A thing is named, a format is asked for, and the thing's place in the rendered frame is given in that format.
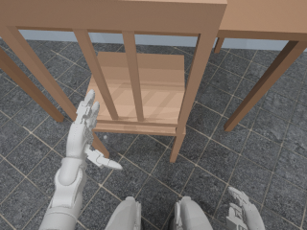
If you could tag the robot left forearm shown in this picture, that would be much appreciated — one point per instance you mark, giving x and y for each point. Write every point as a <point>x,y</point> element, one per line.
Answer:
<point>65,206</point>

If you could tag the robot right hand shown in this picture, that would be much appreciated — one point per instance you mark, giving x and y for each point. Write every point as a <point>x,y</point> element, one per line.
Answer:
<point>247,218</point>

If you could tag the right robot shin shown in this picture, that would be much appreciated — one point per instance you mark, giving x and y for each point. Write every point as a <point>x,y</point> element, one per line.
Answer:
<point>175,227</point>

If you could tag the chair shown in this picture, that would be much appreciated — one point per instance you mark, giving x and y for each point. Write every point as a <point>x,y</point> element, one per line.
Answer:
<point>138,93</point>

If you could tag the robot shin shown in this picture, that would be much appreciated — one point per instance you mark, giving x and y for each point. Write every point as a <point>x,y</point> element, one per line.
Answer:
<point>139,226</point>
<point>175,227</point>

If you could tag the left robot shin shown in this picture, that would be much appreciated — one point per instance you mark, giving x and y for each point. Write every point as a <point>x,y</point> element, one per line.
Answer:
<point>139,226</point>

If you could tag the robot left hand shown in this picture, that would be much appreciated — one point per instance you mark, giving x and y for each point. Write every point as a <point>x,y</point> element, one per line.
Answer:
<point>80,133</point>

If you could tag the table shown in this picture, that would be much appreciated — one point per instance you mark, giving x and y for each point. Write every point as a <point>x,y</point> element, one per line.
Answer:
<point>245,19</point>

